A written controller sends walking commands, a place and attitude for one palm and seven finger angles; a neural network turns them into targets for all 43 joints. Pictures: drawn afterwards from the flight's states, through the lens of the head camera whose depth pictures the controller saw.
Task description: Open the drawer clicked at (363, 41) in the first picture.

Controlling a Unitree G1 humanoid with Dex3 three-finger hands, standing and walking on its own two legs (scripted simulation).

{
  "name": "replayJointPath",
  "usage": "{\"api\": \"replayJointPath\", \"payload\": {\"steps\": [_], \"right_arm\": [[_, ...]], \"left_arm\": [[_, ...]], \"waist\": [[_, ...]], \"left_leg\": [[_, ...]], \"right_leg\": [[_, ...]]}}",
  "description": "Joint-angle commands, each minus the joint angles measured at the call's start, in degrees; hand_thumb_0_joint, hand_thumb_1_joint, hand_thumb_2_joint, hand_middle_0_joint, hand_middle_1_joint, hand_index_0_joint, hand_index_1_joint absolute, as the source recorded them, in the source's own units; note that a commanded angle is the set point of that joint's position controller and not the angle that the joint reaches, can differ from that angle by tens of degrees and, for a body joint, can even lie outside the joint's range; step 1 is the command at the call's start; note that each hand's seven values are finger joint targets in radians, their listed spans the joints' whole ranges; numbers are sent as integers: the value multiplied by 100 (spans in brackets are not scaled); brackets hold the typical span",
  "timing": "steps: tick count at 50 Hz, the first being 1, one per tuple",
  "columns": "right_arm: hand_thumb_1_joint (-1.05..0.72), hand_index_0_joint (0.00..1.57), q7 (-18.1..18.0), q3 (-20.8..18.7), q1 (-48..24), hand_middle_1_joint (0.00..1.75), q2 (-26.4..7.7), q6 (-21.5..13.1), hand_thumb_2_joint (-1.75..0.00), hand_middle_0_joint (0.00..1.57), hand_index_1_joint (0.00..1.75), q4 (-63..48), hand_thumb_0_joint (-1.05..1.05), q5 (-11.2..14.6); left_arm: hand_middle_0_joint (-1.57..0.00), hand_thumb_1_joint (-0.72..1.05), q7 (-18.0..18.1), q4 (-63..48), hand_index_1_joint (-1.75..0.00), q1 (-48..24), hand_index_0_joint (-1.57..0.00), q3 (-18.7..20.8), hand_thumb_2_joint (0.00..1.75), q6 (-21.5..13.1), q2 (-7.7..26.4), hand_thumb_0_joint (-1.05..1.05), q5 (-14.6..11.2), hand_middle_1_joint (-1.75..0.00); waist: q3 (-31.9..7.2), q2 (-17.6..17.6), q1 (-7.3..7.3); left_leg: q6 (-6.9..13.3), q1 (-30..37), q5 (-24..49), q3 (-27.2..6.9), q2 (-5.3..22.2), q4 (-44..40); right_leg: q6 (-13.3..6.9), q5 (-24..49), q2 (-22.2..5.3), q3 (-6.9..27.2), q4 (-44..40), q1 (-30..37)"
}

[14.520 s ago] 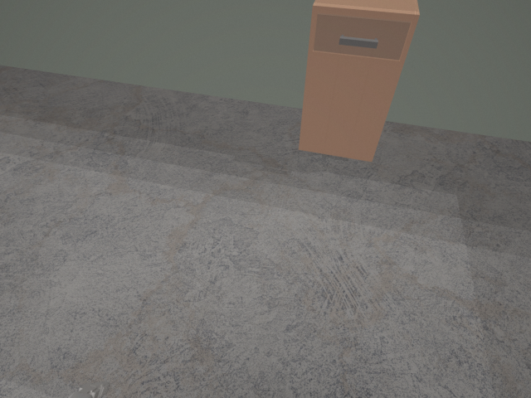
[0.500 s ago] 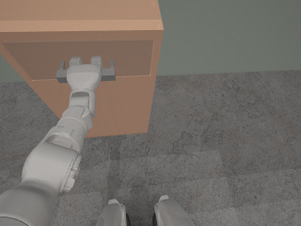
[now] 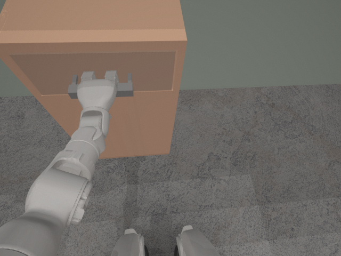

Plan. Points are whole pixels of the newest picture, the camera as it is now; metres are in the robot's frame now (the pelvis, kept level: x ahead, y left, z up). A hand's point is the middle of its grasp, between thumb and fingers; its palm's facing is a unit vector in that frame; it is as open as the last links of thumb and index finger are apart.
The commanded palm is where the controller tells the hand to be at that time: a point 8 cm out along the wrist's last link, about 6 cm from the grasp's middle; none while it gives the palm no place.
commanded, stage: close the thumb around the handle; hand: left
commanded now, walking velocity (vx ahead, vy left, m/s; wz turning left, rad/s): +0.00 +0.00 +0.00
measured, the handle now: (102, 84) +0.56 +0.13 +0.00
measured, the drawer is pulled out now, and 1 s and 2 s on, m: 0.00 0.05 0.17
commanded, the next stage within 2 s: pull the drawer open in 0.32 s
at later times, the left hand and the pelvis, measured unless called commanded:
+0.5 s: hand (103, 105) +0.50 +0.13 -0.02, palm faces -0.05 -0.02 -1.00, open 6.2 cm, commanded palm +0.47 +0.12 +0.03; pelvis +0.00 +0.00 +0.00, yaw +0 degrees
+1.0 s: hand (102, 123) +0.45 +0.13 -0.02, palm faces -0.04 -0.06 -1.00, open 6.2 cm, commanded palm +0.40 +0.12 +0.03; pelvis +0.02 +0.00 +0.02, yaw +0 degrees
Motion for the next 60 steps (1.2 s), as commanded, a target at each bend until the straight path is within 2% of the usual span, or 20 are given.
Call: {"api": "replayJointPath", "payload": {"steps": [1,3,5,6,10,15,17,19,21,24,26,33,35,38,47,48,52,57,58,60], "right_arm": [[-90,20,-41,-320,928,30,-940,-42,-90,20,30,-231,0,12],[-90,20,-40,-315,908,30,-930,-36,-90,20,30,-226,0,15],[-90,20,-51,-305,921,30,-952,-37,-90,20,30,-224,0,25],[-90,20,-54,-306,900,30,-941,-38,-90,20,30,-245,0,24],[-90,20,-49,-309,925,30,-972,-46,-90,20,30,-214,0,21],[-90,20,-41,-331,928,30,-954,-36,-90,20,30,-232,0,21],[-90,20,-27,-336,934,30,-949,-29,-90,20,30,-210,0,25],[-90,20,-29,-332,930,30,-969,-37,-90,20,30,-202,0,22],[-90,20,-24,-350,938,30,-954,-32,-90,20,30,-220,0,10],[-90,20,6,-357,915,30,-932,-22,-90,20,30,-227,0,16],[-90,20,19,-363,901,30,-929,7,-90,20,30,-276,0,22],[-90,20,66,-420,801,30,-882,81,-90,20,30,-312,0,27],[-90,20,67,-415,747,30,-865,110,-90,20,30,-332,0,36],[-90,20,93,-440,671,30,-828,150,-90,20,30,-345,0,40],[-90,20,159,-478,328,30,-728,258,-90,20,30,-478,0,41],[-90,20,164,-489,300,30,-723,264,-90,20,30,-484,0,34],[-90,20,175,-481,114,30,-698,288,-90,20,30,-569,0,50],[-90,20,168,-448,-98,30,-668,306,-90,20,30,-674,0,56],[-90,20,173,-442,-140,30,-654,298,-90,20,30,-694,0,55],[-90,20,157,-438,-201,30,-652,304,-90,20,30,-716,0,57]], "left_arm": [[-38,62,242,-936,-132,-2187,-38,283,78,4,907,0,22,-132],[-39,73,253,-872,-133,-2202,-39,165,83,29,782,0,28,-133],[-40,84,250,-856,-134,-2223,-40,304,88,22,984,0,41,-134],[-40,90,247,-843,-135,-2250,-40,165,90,37,829,0,34,-135],[-40,90,256,-843,-135,-2373,-40,304,90,54,1004,0,26,-135],[-40,90,239,-968,-135,-2354,-40,176,90,57,782,0,-9,-135],[-40,90,240,-889,-135,-2410,-40,19,90,68,572,0,-22,-135],[-40,90,244,-929,-135,-2477,-40,162,90,51,764,0,-27,-135],[-40,90,250,-990,-135,-2413,-40,90,90,28,624,0,-8,-135],[-40,90,212,-938,-135,-2041,-40,61,90,14,467,0,-64,-135],[-40,90,212,-1065,-135,-1713,-40,133,90,-24,505,0,-70,-135],[-40,90,244,-1398,-135,-1014,-40,-48,90,-79,116,0,-100,-135],[-40,90,246,-1438,-135,-655,-40,9,90,-80,154,0,-81,-135],[-40,90,294,-1714,-135,-484,-40,-174,90,-92,-118,0,-76,-135],[-40,90,415,-2248,-135,515,-40,-282,90,-97,-388,0,23,-135],[-40,90,418,-2334,-135,527,-40,-394,90,-92,-526,0,15,-135],[-40,90,470,-2616,-135,873,-40,-262,90,-95,-375,0,60,-135],[-40,90,519,-2835,-135,1195,-40,-303,90,-68,-399,0,128,-135],[-40,90,525,-2912,-135,1170,-40,-452,90,-58,-553,0,125,-135],[-40,90,549,-3056,-135,1313,-40,-268,90,-75,-332,0,164,-135]], "waist": [[-2765,118,-95],[-2611,13,-173],[-2680,-6,-134],[-2665,36,-166],[-2719,115,-166],[-2843,141,-163],[-2684,134,-218],[-2708,117,-194],[-2875,239,-169],[-2763,101,-89],[-2914,89,54],[-2782,-98,163],[-2750,-144,274],[-2663,-187,289],[-2515,-306,511],[-2502,-355,467],[-2439,-360,585],[-2279,-446,640],[-2250,-399,608],[-2355,-450,680]], "left_leg": [[42,2318,2522,-142,-46,-369],[55,2213,2422,-125,-48,-371],[49,2170,2402,-144,-50,-371],[50,2175,2348,-141,-61,-375],[46,2266,2440,-158,-34,-367],[21,2513,2633,-210,-10,-381],[16,2518,2517,-250,4,-414],[21,2499,2514,-251,5,-425],[8,2671,2642,-264,15,-405],[-1,2649,2673,-260,19,-466],[-5,2728,2779,-223,22,-481],[-7,2870,2996,-167,36,-588],[-13,2888,3149,-135,21,-629],[-15,3005,3298,-129,34,-674],[-12,3256,3764,-77,6,-732],[-2,3234,3725,-68,3,-739],[2,3246,3615,-49,-30,-748],[-2,3137,3389,-42,-81,-775],[3,3135,3285,-36,-91,-781],[2,3146,3348,-22,-105,-774]], "right_leg": [[-9,2663,-47,107,-749,1191],[8,2635,-50,111,-789,1177],[2,2603,-53,112,-752,1203],[3,2531,-52,111,-772,1159],[-2,2513,-51,85,-736,1078],[-5,2568,-36,54,-728,1042],[-12,2356,-25,15,-759,894],[-16,2376,-27,36,-747,954],[-26,2395,-25,16,-733,891],[-36,2457,-12,-2,-749,1018],[-43,2596,-10,6,-743,1166],[-36,2941,-15,23,-846,1439],[-41,3156,-20,56,-865,1597],[-40,3302,-32,59,-911,1669],[-38,3760,-61,107,-984,1957],[-29,3806,-74,111,-999,2013],[-41,3787,-79,141,-1010,2092],[-51,3758,-89,164,-1023,2177],[-58,3714,-92,159,-1035,2158],[-58,3842,-107,209,-1012,2283]]}}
